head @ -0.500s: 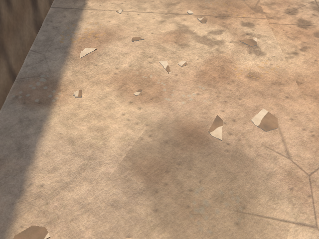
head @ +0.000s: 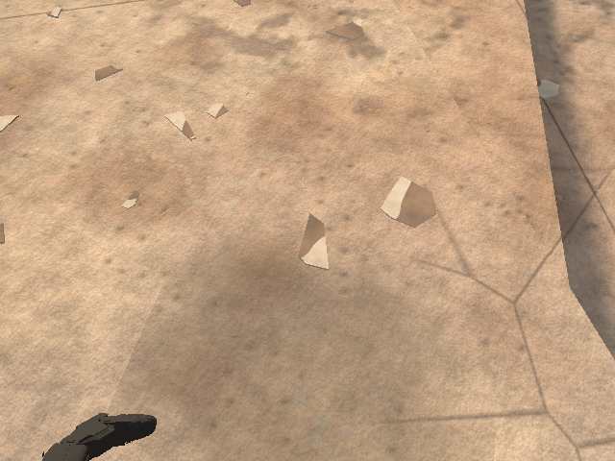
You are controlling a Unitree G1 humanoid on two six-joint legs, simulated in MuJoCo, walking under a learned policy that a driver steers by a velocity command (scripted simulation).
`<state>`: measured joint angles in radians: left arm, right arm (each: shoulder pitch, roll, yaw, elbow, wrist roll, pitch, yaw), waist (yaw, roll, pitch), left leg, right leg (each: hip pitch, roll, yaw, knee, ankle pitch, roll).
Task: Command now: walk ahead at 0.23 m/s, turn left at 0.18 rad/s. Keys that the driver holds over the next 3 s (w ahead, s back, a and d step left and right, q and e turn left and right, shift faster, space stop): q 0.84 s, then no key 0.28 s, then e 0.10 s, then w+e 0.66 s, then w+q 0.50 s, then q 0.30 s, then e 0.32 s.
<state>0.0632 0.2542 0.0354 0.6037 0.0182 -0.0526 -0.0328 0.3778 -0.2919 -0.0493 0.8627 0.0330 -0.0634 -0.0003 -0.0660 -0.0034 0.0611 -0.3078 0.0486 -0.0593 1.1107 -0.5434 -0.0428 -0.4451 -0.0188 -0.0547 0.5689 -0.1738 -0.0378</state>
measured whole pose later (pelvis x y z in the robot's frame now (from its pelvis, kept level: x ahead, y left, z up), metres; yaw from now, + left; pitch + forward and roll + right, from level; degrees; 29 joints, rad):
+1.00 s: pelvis +0.13 +0.00 +0.01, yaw +32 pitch +1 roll +1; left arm 0.18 0.27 0.07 0.76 0.01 -0.01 0.01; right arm 0.16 -0.35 -0.09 0.61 0.01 0.04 -0.03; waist 0.02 0.05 0.03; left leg -0.51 -0.12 -0.16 1.08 -0.47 -0.05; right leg -0.26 0.00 0.02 0.48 -0.25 -0.01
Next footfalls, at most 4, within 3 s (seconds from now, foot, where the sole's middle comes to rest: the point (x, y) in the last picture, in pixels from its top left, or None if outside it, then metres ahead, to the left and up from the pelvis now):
0.38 left None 0.16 0.14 -0.76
0.86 right None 0.23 -0.07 -0.76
1.20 left None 0.06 0.14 -0.76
1.60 right None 0.30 -0.05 -0.76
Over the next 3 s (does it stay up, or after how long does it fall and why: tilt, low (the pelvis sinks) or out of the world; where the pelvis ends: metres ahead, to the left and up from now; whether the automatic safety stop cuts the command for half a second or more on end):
stays up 0.79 0.14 0.01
